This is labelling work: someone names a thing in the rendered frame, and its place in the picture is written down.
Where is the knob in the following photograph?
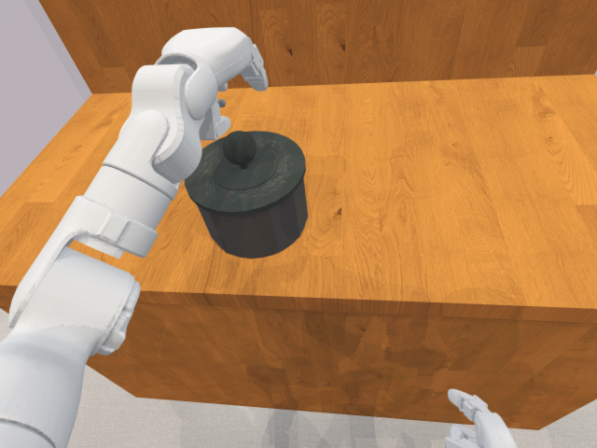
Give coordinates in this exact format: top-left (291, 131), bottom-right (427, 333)
top-left (222, 131), bottom-right (257, 165)

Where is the robot right hand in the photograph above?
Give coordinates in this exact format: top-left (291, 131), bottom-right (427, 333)
top-left (445, 389), bottom-right (518, 448)

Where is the lid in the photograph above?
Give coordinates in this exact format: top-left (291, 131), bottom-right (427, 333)
top-left (185, 131), bottom-right (306, 216)

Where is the table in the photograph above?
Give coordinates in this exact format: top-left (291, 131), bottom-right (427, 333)
top-left (0, 0), bottom-right (597, 430)

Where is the pot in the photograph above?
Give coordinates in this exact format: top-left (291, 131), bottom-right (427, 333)
top-left (197, 178), bottom-right (308, 259)

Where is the robot left hand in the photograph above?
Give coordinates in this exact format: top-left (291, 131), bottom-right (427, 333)
top-left (161, 27), bottom-right (268, 140)

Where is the robot left forearm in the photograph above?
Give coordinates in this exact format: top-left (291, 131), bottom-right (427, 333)
top-left (8, 49), bottom-right (217, 329)

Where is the left robot upper arm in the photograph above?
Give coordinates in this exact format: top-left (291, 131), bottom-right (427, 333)
top-left (0, 246), bottom-right (141, 448)

